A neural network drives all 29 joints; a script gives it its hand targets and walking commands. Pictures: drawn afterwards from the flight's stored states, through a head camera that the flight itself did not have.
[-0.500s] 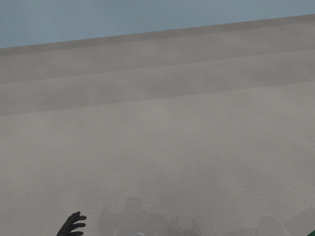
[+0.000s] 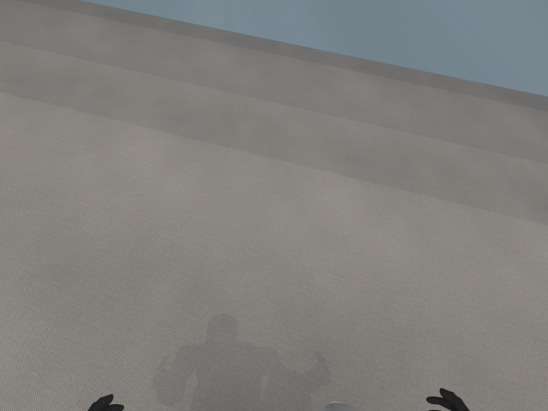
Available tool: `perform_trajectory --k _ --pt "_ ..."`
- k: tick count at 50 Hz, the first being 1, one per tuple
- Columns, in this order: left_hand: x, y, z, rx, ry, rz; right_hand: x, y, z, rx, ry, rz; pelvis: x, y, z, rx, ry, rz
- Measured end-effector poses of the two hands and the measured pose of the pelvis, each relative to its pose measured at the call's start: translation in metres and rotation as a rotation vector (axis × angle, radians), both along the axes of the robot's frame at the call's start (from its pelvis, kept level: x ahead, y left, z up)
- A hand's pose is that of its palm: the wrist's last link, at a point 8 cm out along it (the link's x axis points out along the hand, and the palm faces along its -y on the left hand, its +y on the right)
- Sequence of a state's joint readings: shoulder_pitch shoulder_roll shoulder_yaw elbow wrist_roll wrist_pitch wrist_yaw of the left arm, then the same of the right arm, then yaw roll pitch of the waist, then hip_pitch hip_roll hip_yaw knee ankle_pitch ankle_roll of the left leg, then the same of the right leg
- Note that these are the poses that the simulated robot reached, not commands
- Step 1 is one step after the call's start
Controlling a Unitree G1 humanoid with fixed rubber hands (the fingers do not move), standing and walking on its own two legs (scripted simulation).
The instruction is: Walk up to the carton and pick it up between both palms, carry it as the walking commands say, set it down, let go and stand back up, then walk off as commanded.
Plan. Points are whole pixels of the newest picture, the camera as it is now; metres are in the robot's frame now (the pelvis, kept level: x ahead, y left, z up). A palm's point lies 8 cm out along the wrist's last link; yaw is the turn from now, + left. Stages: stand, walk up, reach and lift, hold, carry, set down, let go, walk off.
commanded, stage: walk off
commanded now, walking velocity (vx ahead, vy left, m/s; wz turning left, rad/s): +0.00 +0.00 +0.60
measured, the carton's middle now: out of the picture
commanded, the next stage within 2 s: stand in 1.48 s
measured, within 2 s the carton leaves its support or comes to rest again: neither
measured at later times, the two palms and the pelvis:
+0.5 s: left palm out of the picture +0.03 +0.24 -0.08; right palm out of the picture +0.15 -0.29 -0.12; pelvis -0.01 -0.05 +0.00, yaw +18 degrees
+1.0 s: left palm out of the picture -0.10 +0.28 -0.11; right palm (398, 388) +0.19 -0.18 -0.09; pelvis -0.04 -0.01 +0.00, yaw +35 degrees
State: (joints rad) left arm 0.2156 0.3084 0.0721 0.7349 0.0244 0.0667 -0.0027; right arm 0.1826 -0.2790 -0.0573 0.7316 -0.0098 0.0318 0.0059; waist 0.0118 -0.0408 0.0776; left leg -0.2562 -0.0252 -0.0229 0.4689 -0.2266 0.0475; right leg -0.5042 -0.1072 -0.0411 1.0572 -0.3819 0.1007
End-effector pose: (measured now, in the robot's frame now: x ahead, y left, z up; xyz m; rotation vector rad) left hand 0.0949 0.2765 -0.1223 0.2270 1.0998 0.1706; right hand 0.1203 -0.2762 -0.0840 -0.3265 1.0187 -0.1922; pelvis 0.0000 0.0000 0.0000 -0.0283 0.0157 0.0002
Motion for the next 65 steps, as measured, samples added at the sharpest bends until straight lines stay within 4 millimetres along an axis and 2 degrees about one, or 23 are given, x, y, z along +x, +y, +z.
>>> perform_trajectory --k 4,9,12,14,20,25,29,34,36,38,42,47,53,58,60,65 --pt "0.006 -0.003 0.006 0.001 -0.037 0.019 -0.008 0.0 -0.005 0.008 0.03 0.019 -0.002 -0.002 0.001 -0.002 0.005 0.042" --pt "0.019 -0.016 0.017 0.019 -0.103 0.037 -0.018 -0.011 -0.019 0.031 0.077 0.039 -0.004 -0.014 -0.002 0.004 0.008 0.099" --pt "0.021 -0.026 0.024 0.044 -0.146 0.057 -0.018 -0.021 -0.031 0.054 0.098 0.055 -0.005 -0.026 -0.006 0.014 0.009 0.136" --pt "0.015 -0.031 0.027 0.075 -0.162 0.072 -0.012 -0.027 -0.041 0.073 0.095 0.067 -0.006 -0.035 -0.01 0.023 0.006 0.161" --pt "-0.031 -0.036 0.044 0.114 -0.13 0.168 0.012 -0.025 -0.043 0.104 0.114 0.173 -0.009 -0.045 -0.001 0.052 -0.001 0.253" --pt "-0.066 -0.034 0.044 0.118 -0.117 0.265 0.033 -0.01 -0.041 0.112 0.133 0.26 -0.011 -0.045 0.002 0.063 0.003 0.32" --pt "-0.108 -0.029 0.032 0.097 -0.069 0.344 0.062 0.02 -0.035 0.117 0.093 0.35 -0.017 -0.04 0.0 0.063 0.005 0.372" --pt "-0.171 -0.012 0.004 0.052 -0.002 0.464 0.1 0.076 -0.022 0.093 -0.01 0.488 -0.028 -0.022 -0.011 0.041 0.005 0.444" --pt "-0.194 -0.006 -0.008 0.035 0.029 0.505 0.106 0.093 -0.018 0.07 -0.045 0.53 -0.033 -0.016 -0.016 0.045 0.008 0.467" --pt "-0.206 -0.004 -0.01 0.021 0.052 0.534 0.104 0.1 -0.01 0.052 -0.051 0.546 -0.036 -0.012 -0.013 0.031 0.004 0.486" --pt "-0.21 -0.002 -0.005 -0.001 0.033 0.554 0.091 0.1 -0.001 0.007 -0.017 0.549 -0.041 -0.007 -0.003 0.008 -0.002 0.528" --pt "-0.205 0.001 0.002 0.002 -0.007 0.573 0.079 0.097 -0.002 -0.002 0.021 0.565 -0.044 -0.007 0.001 -0.001 0.001 0.579" --pt "-0.186 -0.001 0.014 0.037 -0.077 0.594 0.072 0.082 -0.017 0.003 0.081 0.589 -0.041 -0.017 -0.001 0.001 0.007 0.645" --pt "-0.174 -0.013 0.025 0.104 -0.135 0.623 0.082 0.068 -0.038 0.032 0.122 0.615 -0.032 -0.036 -0.009 0.022 0.016 0.706" --pt "-0.181 -0.023 0.03 0.127 -0.128 0.64 0.089 0.069 -0.044 0.045 0.126 0.633 -0.03 -0.042 -0.009 0.026 0.011 0.737" --pt "-0.213 -0.046 0.044 0.148 -0.092 0.727 0.105 0.082 -0.044 0.067 0.15 0.727 -0.027 -0.049 0.0 0.053 0.013 0.811"
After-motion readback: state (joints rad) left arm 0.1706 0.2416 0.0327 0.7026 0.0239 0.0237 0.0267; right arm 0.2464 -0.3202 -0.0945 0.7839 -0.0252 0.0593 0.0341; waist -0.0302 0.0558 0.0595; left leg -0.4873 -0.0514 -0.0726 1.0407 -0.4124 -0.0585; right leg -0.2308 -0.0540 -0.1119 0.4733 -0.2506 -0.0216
